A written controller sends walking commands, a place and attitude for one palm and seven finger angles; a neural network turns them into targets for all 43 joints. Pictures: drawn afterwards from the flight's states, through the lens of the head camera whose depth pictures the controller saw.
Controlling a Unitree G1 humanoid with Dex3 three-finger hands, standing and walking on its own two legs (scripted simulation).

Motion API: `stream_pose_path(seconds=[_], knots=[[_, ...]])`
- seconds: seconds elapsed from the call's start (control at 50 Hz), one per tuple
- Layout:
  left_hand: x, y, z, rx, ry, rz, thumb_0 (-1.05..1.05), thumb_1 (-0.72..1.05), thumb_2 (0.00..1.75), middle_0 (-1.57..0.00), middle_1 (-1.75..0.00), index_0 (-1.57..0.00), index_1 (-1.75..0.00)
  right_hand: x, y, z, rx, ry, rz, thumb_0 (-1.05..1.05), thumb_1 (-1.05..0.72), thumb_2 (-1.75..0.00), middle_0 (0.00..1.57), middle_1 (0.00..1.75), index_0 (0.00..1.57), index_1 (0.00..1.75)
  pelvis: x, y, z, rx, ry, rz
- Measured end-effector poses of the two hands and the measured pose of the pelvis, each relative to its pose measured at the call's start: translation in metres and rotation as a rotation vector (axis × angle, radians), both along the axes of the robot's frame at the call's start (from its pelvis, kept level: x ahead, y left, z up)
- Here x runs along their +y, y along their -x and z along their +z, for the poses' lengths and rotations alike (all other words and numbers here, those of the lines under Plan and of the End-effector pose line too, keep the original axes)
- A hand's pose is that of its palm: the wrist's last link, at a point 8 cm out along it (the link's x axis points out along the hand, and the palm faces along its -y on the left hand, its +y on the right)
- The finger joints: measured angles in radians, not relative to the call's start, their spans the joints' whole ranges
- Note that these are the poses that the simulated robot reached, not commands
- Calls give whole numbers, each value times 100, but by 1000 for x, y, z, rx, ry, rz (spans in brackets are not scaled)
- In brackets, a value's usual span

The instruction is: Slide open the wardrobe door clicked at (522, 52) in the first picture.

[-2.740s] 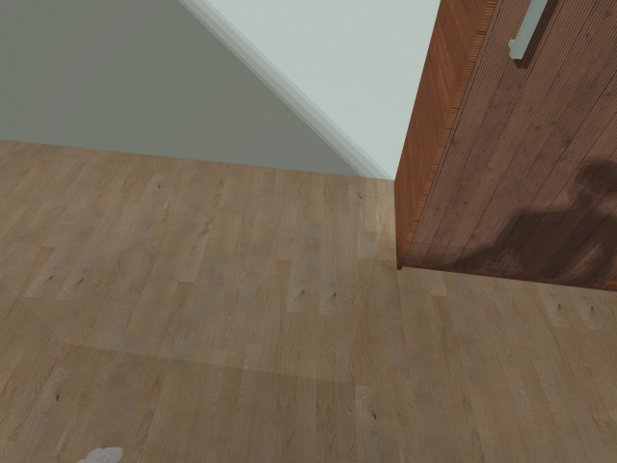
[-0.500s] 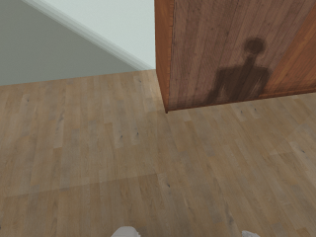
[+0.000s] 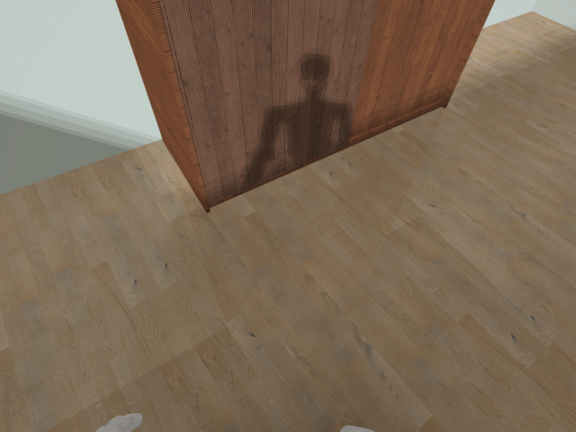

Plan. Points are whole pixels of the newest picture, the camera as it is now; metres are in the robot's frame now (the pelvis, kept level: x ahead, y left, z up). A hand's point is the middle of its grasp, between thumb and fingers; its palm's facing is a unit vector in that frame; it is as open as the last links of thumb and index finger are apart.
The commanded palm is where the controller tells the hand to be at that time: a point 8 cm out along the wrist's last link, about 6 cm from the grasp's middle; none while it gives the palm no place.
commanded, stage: walk to a spot facing it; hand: left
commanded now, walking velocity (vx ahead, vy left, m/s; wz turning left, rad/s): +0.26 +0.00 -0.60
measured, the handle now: out of the picture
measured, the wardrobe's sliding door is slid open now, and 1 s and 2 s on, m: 0.00 0.00 0.00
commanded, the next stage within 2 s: turn to face it in 1.42 s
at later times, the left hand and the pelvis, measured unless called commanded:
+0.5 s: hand (165, 424) +0.15 +0.21 -0.18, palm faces -0.21 -0.96 -0.17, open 7.4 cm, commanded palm none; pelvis +0.09 +0.02 +0.00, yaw -17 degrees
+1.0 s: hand (308, 253) +0.48 -0.02 -0.18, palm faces -0.63 -0.76 -0.14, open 7.4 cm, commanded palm none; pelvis +0.26 -0.08 -0.02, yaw -35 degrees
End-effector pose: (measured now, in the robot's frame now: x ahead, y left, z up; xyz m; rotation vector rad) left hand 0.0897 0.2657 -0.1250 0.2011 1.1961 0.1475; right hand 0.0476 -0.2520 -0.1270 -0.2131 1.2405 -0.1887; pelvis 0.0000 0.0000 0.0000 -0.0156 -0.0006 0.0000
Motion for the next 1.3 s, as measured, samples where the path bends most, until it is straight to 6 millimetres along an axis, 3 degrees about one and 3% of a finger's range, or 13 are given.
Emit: stream_pose_path(seconds=[0.1,0.18,0.28,0.38,0.5,0.62,0.74,0.84,0.96,1.02,1.08,1.2,1.3], knots=[[-32,-39,1,-80,-22,-100,1,91,90,-19,-30,-20,-30,-30,42,-22,98,-7,-92,0,-90,-89,20,30,20,30,-17,-2,-12,-1,5,-48],[-47,-42,8,-78,-13,-122,1,91,90,-20,-30,-20,-30,-39,44,-11,108,-6,-124,1,-91,-90,20,30,20,30,-21,-9,-2,-1,-8,-92],[-51,-38,6,-11,13,-158,1,90,89,-20,-30,-20,-30,-39,18,5,16,-2,-156,1,-91,-90,20,30,20,30,-19,-25,7,8,-14,-149],[-38,-39,-5,63,37,-167,1,90,89,-20,-30,-20,-30,-27,-24,17,-77,16,-168,1,-91,-90,20,30,20,30,-7,-50,7,13,-4,-207],[-10,-68,-30,146,50,-192,1,90,90,-20,-30,-20,-30,-1,-67,23,-186,65,-200,0,-90,-90,20,30,20,30,16,-89,-5,4,9,-297],[-14,-145,-16,121,63,-291,1,91,90,-19,-30,-20,-30,33,-45,27,-95,34,-337,0,-90,-90,20,30,20,30,20,-128,11,1,24,-382],[-49,-231,-10,71,67,-396,1,91,90,-19,-30,-20,-30,67,-5,18,83,-30,-508,0,-91,-90,20,30,20,30,11,-169,13,7,19,-462],[-106,-300,-14,56,83,-517,1,91,90,-19,-30,-19,-30,94,22,11,233,-102,-644,0,-91,-90,20,30,20,30,-10,-202,7,7,7,-525],[-211,-389,-22,-21,118,-684,1,91,90,-19,-30,-19,-30,110,31,3,395,-208,-784,0,-91,-90,20,30,20,30,-54,-245,-10,11,2,-596],[-256,-424,-29,-102,128,-726,1,91,90,-19,-30,-20,-30,94,20,-10,431,-253,-830,0,-90,-90,20,30,20,30,-87,-267,-25,-2,-18,-630],[-277,-440,-27,-115,117,-731,1,91,90,-19,-30,-20,-30,52,-15,-20,361,-228,-844,1,-90,-89,20,30,20,30,-108,-282,-24,-19,-11,-655],[-277,-448,-8,-31,27,-729,0,92,89,-20,-30,-20,-30,-68,-131,-15,17,-92,-790,1,-91,-90,20,30,20,30,-140,-317,-3,-14,-18,-714],[-269,-458,4,24,-21,-708,0,93,90,-20,-30,-20,-30,-139,-218,0,-180,-33,-725,0,-91,-90,19,29,20,30,-161,-352,5,-5,-22,-748]])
